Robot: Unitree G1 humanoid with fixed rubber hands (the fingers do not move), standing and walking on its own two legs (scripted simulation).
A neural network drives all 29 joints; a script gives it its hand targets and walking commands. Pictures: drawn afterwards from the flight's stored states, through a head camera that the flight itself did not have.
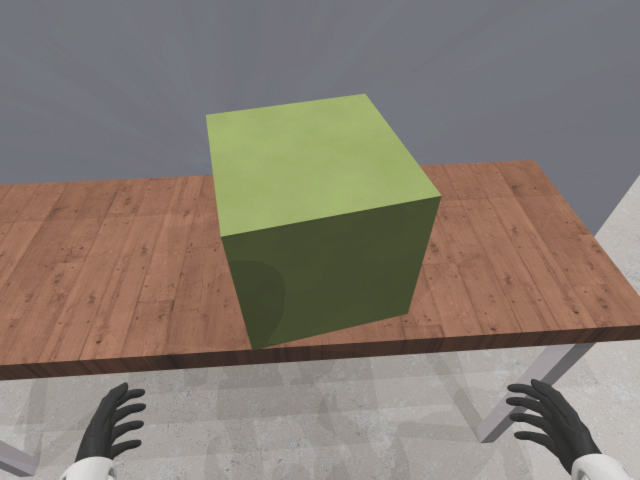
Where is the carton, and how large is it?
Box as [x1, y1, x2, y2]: [206, 94, 441, 350]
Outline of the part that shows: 365,94 206,115 220,234 252,350 407,313 441,195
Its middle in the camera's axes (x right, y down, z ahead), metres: -0.01 -0.04 +0.62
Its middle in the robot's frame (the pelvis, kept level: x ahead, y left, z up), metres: +0.48 +0.02 +0.06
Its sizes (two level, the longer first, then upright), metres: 0.270 0.258 0.252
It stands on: a table, 0.71 m high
